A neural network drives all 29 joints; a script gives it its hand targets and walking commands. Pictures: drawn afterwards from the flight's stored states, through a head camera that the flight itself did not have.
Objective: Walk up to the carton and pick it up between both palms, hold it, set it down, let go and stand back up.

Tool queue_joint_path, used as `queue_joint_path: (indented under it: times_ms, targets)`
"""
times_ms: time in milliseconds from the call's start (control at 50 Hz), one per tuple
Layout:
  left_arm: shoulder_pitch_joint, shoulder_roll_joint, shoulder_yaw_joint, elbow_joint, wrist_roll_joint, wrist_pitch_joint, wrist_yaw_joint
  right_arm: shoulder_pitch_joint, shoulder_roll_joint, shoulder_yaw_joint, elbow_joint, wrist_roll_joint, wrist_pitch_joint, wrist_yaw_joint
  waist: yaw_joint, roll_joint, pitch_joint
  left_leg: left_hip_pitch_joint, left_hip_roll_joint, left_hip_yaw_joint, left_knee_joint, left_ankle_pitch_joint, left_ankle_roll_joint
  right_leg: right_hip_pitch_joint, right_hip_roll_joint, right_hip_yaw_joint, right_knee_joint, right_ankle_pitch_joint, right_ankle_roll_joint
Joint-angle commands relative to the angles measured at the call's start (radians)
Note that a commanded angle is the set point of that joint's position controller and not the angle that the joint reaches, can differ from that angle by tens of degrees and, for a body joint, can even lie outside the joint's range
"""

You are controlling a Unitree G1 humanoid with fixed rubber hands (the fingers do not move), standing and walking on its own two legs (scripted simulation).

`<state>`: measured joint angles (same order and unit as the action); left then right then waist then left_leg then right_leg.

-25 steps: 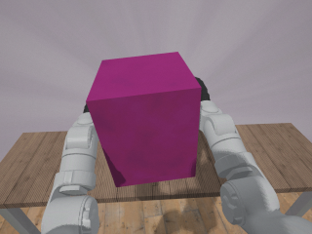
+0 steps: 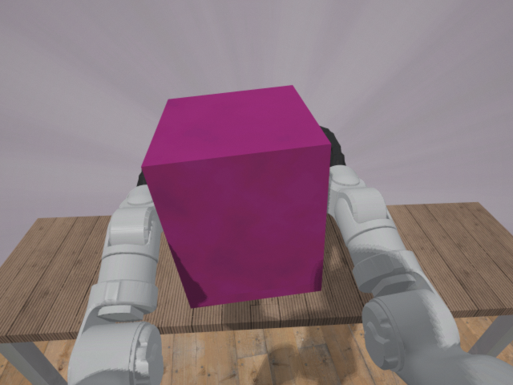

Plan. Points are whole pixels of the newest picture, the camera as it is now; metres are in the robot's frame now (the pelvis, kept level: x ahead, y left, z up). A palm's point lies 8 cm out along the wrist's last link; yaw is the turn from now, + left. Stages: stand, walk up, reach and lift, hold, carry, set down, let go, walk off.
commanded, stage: hold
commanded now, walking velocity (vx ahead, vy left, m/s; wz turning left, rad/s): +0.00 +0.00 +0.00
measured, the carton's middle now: (243, 193) +0.35 +0.01 +0.19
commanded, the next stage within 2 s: set down in 0.80 s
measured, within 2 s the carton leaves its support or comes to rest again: neither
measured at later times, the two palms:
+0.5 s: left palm (150, 193) +0.36 +0.16 +0.18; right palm (332, 172) +0.36 -0.13 +0.21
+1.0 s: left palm (151, 191) +0.37 +0.16 +0.19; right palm (333, 170) +0.37 -0.13 +0.21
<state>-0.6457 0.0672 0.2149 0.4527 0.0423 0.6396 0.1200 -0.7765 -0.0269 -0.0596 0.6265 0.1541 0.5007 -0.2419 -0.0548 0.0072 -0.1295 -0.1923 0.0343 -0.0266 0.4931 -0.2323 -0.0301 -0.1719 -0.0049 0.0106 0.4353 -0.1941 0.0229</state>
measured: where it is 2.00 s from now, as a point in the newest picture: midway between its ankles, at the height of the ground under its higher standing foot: outside the picture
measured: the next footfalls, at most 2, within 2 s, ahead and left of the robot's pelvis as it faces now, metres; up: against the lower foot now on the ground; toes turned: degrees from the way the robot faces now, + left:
none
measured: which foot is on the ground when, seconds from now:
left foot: down 0.00-1.00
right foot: down 0.00-1.00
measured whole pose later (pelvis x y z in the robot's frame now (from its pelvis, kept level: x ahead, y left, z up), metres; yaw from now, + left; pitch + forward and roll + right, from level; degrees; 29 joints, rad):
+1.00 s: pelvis +0.00 +0.00 +0.00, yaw +0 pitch -4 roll -1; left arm -0.65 0.04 0.27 0.47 0.06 0.57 0.10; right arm -0.78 -0.02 -0.06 0.63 0.15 0.45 -0.24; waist -0.05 0.01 -0.11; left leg -0.18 0.03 -0.03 0.48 -0.23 -0.03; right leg -0.16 0.00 0.01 0.43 -0.19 0.02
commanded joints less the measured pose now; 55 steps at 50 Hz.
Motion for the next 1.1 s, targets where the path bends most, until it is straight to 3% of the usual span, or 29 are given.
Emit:
queue_joint_path:
  times_ms: [0,780,800,900,1020,1080]
  targets:
    - [-0.946,-0.793,-0.445,-0.341,-0.083,-0.095,-0.186,-0.855,0.751,0.407,-0.416,0.214,-0.068,0.118,-0.031,0.023,-0.408,0.060,-0.113,-0.028,-0.141,0.194,0.012,0.209,0.074,-0.016,-0.134,0.237,0.028]
    - [-0.947,-0.793,-0.446,-0.339,-0.083,-0.096,-0.186,-0.853,0.750,0.408,-0.412,0.213,-0.067,0.117,-0.033,0.022,-0.406,0.058,-0.114,-0.028,-0.142,0.192,0.012,0.211,0.074,-0.017,-0.135,0.239,0.029]
    - [-0.956,-0.776,-0.423,-0.309,-0.083,-0.103,-0.195,-0.886,0.786,0.416,-0.425,0.179,-0.076,0.124,-0.017,0.041,-0.396,0.092,-0.104,-0.024,-0.158,0.198,0.018,0.239,0.076,-0.018,-0.125,0.197,0.020]
    - [-1.010,-0.773,-0.385,-0.272,-0.059,-0.151,-0.201,-0.930,0.771,0.338,-0.358,0.107,-0.137,0.149,-0.016,0.040,-0.391,0.085,-0.098,-0.017,-0.164,0.166,0.012,0.207,0.070,-0.030,-0.128,0.151,0.018]
    - [-0.980,-0.687,-0.246,-0.059,0.057,-0.223,-0.236,-0.849,0.725,0.192,-0.132,-0.049,-0.233,0.191,-0.009,0.015,-0.258,0.051,-0.097,0.017,-0.224,-0.016,0.022,0.173,0.046,-0.054,-0.155,-0.015,0.023]
    - [-0.961,-0.653,-0.221,-0.018,0.086,-0.267,-0.247,-0.814,0.708,0.168,-0.077,-0.096,-0.282,0.206,0.003,0.011,-0.266,0.072,-0.099,0.035,-0.236,-0.003,0.024,0.205,0.042,-0.064,-0.149,0.002,0.027]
